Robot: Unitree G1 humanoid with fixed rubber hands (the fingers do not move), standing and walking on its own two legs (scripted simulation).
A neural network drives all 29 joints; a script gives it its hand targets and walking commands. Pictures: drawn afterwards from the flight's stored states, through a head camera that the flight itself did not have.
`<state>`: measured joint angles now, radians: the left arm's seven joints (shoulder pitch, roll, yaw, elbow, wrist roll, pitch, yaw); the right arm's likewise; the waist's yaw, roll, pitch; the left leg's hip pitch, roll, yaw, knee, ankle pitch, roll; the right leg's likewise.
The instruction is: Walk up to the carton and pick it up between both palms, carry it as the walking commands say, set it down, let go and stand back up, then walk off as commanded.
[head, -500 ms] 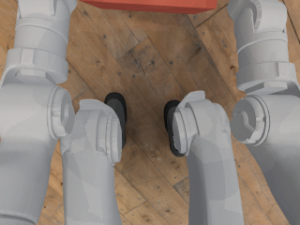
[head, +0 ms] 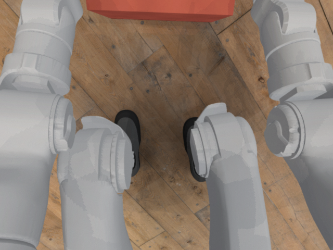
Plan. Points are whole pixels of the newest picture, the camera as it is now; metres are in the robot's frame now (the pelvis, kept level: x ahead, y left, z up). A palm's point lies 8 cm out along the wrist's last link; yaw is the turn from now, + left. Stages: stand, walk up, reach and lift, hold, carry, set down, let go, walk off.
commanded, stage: set down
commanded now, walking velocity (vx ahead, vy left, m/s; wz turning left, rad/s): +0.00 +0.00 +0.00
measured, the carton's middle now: out of the picture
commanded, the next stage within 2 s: none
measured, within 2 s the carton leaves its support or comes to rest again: rests again in 0.36 s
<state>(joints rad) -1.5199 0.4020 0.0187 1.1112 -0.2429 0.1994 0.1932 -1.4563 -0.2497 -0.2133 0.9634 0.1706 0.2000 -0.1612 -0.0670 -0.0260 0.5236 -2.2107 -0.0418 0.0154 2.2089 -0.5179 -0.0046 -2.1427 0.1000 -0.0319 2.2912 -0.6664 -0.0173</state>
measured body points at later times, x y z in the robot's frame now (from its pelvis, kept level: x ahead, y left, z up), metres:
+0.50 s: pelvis +0.00 +0.00 -0.01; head +0.37 -0.01 +0.24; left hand +0.56 +0.15 -0.20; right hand +0.54 -0.19 -0.19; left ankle +0.14 +0.11 -0.33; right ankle +0.10 -0.10 -0.33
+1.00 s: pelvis +0.01 +0.00 -0.01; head +0.38 -0.01 +0.24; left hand +0.56 +0.15 -0.21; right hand +0.54 -0.20 -0.20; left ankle +0.14 +0.11 -0.33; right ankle +0.10 -0.10 -0.33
